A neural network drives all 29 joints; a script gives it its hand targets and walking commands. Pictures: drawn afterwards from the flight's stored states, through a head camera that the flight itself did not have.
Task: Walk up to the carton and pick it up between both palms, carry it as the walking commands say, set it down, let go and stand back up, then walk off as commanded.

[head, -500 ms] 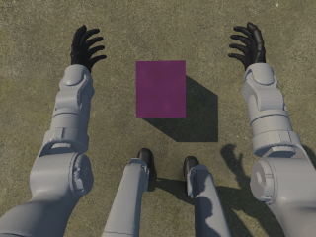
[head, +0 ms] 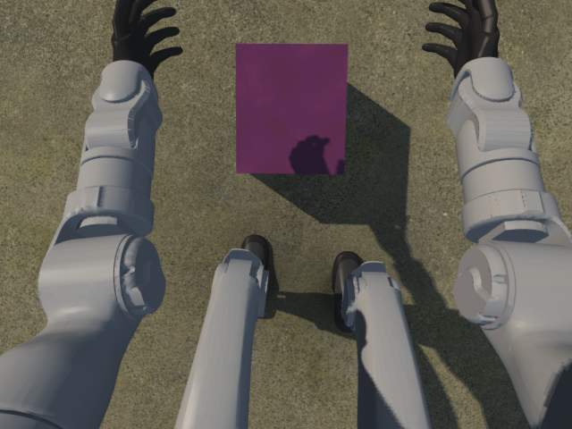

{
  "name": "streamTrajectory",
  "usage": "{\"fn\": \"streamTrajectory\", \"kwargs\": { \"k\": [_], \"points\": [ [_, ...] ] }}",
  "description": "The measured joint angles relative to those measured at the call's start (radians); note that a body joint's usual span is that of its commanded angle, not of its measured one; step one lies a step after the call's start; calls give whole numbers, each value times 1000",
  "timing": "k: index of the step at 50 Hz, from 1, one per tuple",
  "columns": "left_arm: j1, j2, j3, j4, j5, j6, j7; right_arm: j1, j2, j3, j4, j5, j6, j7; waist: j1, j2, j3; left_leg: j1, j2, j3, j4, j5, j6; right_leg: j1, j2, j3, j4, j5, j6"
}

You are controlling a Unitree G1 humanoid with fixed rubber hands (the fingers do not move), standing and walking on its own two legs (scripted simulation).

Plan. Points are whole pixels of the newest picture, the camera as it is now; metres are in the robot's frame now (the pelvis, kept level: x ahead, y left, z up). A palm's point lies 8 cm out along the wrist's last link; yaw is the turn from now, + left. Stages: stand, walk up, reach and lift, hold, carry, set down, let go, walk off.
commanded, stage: reach and lift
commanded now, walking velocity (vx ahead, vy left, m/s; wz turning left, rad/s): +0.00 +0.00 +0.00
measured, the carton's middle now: (291, 118) +0.51 +0.05 -0.49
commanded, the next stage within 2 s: none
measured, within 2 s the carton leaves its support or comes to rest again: neither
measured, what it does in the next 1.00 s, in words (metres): lowers itself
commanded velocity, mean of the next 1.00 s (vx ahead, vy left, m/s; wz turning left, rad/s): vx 0.00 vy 0.00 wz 0.00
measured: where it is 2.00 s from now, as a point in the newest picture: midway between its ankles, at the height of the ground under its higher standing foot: (298, 297)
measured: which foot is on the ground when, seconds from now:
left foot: down 0.00-1.00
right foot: down 0.00-1.00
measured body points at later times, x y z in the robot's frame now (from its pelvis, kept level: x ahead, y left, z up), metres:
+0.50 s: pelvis -0.03 -0.01 -0.14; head +0.34 +0.01 +0.12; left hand +0.52 +0.23 -0.30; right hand +0.55 -0.15 -0.30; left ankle +0.09 +0.13 -0.55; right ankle +0.07 -0.12 -0.55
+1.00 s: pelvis -0.04 +0.00 -0.22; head +0.35 +0.00 +0.00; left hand +0.51 +0.21 -0.42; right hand +0.53 -0.15 -0.42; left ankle +0.09 +0.12 -0.55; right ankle +0.07 -0.12 -0.55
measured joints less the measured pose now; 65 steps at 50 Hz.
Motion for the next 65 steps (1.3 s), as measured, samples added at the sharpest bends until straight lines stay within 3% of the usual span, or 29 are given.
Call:
{"fn": "streamTrajectory", "kwargs": {
  "k": [6, 12, 25, 32, 35, 41, 51, 56, 65],
  "points": [
    [4, 4, -58, -62, -63, -15, 26, 23, -21, 51, -62, 62, -10, -29, 6, 6, 52, -88, -4, -11, 170, -62, -8, -84, 16, -5, 165, -59, 0],
    [-20, 29, -81, -20, -108, 1, 34, -5, -54, 125, -64, 130, 19, -55, 8, 7, 79, -175, -4, -9, 293, -89, -20, -177, 29, -1, 294, -87, -9],
    [-177, 99, -84, 133, -124, -14, 30, -177, -64, 154, 87, 143, 20, -75, 4, 4, 167, -349, -12, -10, 518, -110, -30, -350, 36, -9, 524, -116, 7],
    [-283, 124, -158, 87, -182, -10, 56, -262, -113, 191, 31, 203, 14, -83, 12, 3, 469, -264, -11, -12, 630, -121, -23, -256, 37, -18, 628, -144, 16],
    [-280, 121, -178, 74, -194, -6, 70, -272, -133, 218, 31, 241, 19, -86, 18, -1, 488, -296, -8, -10, 669, -144, -20, -288, 39, -18, 663, -147, 20],
    [-268, 116, -204, 139, -201, -36, 71, -287, -134, 241, 140, 264, -15, -62, 22, 0, 480, -342, -6, -4, 744, -148, -34, -333, 40, -16, 742, -164, 25],
    [-341, 135, -218, 328, -224, -68, 29, -346, -124, 256, 300, 235, -49, -40, 8, 18, 479, -406, 23, 27, 828, -161, 1, -412, 26, -10, 828, -154, 13],
    [-351, 126, -189, 346, -214, -90, 32, -322, -135, 289, 277, 259, -57, -40, 12, 7, 479, -413, 35, 26, 849, -178, 3, -422, 20, -18, 845, -165, 11],
    [-326, 119, -229, 334, -220, -111, 34, -350, -120, 304, 281, 293, -73, -40, 32, 0, 479, -415, 46, 34, 855, -190, 3, -434, 18, -16, 855, -171, 2]
  ]
}}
